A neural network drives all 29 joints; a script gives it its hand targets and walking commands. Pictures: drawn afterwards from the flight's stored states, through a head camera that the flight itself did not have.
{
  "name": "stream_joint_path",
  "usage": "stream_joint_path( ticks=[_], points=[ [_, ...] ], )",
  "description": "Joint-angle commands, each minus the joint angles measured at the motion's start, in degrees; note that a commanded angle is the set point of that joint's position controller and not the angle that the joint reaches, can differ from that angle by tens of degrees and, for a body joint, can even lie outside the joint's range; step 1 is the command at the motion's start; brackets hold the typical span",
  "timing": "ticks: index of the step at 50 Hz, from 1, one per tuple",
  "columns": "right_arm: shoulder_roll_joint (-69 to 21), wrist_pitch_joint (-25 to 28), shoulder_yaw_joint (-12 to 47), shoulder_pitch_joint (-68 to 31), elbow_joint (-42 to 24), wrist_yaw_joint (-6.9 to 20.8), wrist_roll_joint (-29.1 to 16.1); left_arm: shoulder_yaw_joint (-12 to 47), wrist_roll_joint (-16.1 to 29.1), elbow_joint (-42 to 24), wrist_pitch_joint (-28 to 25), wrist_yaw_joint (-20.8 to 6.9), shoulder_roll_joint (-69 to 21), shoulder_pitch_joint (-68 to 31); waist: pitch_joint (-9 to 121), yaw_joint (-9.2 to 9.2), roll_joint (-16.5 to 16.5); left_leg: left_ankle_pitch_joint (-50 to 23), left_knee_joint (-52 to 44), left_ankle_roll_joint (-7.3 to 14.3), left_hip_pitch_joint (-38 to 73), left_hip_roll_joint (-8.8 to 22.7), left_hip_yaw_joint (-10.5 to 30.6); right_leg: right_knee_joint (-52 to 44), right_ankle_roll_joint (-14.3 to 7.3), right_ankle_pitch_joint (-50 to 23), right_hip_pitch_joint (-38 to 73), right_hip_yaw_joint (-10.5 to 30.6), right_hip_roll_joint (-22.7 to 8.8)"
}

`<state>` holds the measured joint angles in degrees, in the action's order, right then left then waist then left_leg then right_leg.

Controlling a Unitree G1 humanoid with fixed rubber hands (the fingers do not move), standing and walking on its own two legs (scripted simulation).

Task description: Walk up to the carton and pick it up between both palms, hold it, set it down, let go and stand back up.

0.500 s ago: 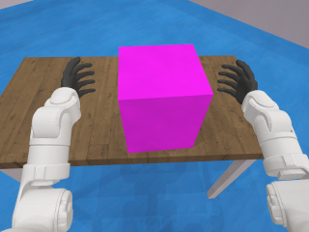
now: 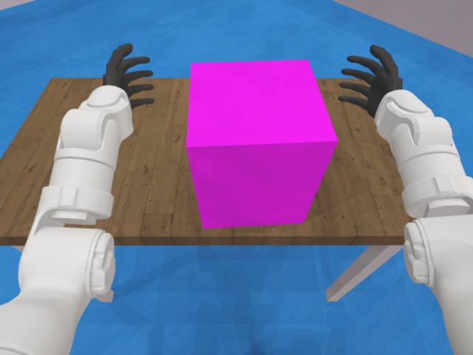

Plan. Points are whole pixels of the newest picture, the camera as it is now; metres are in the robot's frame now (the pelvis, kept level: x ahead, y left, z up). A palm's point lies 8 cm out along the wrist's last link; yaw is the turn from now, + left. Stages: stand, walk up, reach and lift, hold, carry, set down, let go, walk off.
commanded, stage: reach and lift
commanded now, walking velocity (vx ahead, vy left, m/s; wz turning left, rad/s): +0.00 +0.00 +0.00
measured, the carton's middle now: (251, 150) +0.47 -0.02 +0.05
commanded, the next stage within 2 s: none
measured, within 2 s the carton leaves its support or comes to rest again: neither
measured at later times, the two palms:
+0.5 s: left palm (137, 150) +0.43 +0.18 +0.09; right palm (346, 150) +0.45 -0.19 +0.08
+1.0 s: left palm (149, 150) +0.44 +0.17 +0.08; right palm (333, 150) +0.45 -0.17 +0.08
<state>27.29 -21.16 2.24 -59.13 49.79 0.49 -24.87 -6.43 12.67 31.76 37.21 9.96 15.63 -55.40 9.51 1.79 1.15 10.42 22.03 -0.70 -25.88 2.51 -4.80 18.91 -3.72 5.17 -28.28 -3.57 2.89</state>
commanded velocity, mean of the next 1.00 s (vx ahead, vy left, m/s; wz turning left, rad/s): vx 0.00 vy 0.00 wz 0.00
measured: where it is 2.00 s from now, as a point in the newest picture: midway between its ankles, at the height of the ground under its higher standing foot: outside the picture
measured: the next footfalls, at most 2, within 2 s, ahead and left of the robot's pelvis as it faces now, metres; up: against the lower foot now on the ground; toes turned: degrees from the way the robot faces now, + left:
none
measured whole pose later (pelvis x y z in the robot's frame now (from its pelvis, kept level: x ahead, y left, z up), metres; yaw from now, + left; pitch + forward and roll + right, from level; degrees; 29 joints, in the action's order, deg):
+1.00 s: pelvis -0.01 +0.00 -0.01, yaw +1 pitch +19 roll +0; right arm 12.6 -1.3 -5.4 -51.9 60.5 -4.7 -10.4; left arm -10.2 4.0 58.5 3.3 9.5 5.7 -52.6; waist 11.8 2.1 0.3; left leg 10.5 24.8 -0.9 -33.7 2.4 -4.1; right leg 21.7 -3.9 5.5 -35.9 -4.2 2.6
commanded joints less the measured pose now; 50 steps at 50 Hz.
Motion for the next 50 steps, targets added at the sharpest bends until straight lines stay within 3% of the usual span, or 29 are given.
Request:
stream_joint_path(
  ticks=[1,5,12,16,30,42,50],
  points=[
    [10.6,4.6,-3.2,-32.7,-8.3,-0.5,0.9,-2.8,-2.2,-8.2,-6.5,-0.9,10.5,-28.6,38.6,-0.52,-4.9,-15.4,-1.0,0.1,7.1,-2.7,4.9,5.4,6.2,-31.1,34.9,6.1,-1.6],
    [7.5,7.1,-3.8,-29.4,-6.9,-1.3,3.4,-3.0,-4.0,-4.9,-10.9,-2.1,8.9,-26.0,36.0,-0.58,-4.9,-14.1,-2.2,0.2,5.8,-3.0,4.5,5.1,6.5,-30.4,36.4,6.0,-2.0],
    [4.8,13.4,-8.3,-29.0,-15.1,-2.9,8.7,-2.9,-4.6,-8.4,-19.9,-1.4,7.3,-27.5,44.6,-0.58,-3.6,-16.5,-0.6,-0.8,6.4,-3.1,3.8,6.7,6.8,-33.4,35.7,4.7,-1.7],
    [3.9,15.7,-9.7,-28.7,-16.6,-3.3,10.7,-2.1,-4.3,-7.8,-23.5,-0.5,6.0,-28.0,48.8,-0.96,-3.0,-17.1,0.9,-1.4,6.5,-2.9,3.8,7.4,6.6,-33.9,34.0,4.6,-1.6],
    [-1.1,22.0,-7.4,-27.2,-4.7,-3.8,12.9,-3.1,-6.8,9.6,-35.3,-1.4,3.1,-27.5,45.8,0.63,-5.7,-13.2,0.9,-0.9,-1.5,-2.4,2.8,8.9,6.8,-28.8,34.4,5.5,-2.7],
    [-3.2,23.5,-7.1,-28.6,-3.1,-4.7,12.9,-3.1,-7.4,12.2,-37.6,-0.6,0.9,-30.1,47.0,0.55,-4.7,-14.5,2.2,-1.5,-0.7,-2.3,2.3,8.5,6.3,-28.2,32.5,5.4,-2.6],
    [-8.3,23.4,-9.5,-28.9,-3.5,-5.6,16.4,-4.3,-10.6,11.2,-38.2,-0.5,-3.9,-31.5,46.9,0.00,-3.3,-15.9,2.2,-1.8,1.7,-2.3,2.4,7.8,6.1,-27.5,31.2,4.4,-2.4]
  ],
)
